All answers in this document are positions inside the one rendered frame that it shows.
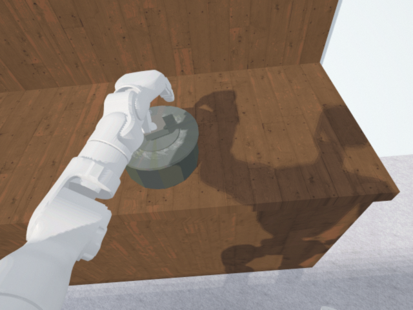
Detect knob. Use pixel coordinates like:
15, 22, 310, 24
144, 114, 169, 141

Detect left robot upper arm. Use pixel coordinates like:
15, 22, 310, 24
0, 187, 112, 310

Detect left robot forearm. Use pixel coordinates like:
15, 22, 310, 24
26, 83, 150, 241

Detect pot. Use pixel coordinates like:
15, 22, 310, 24
125, 143, 199, 189

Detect robot left hand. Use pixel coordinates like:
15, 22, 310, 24
115, 70, 174, 134

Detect lid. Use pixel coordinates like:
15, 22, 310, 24
127, 105, 199, 171

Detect table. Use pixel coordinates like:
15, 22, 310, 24
0, 0, 400, 285

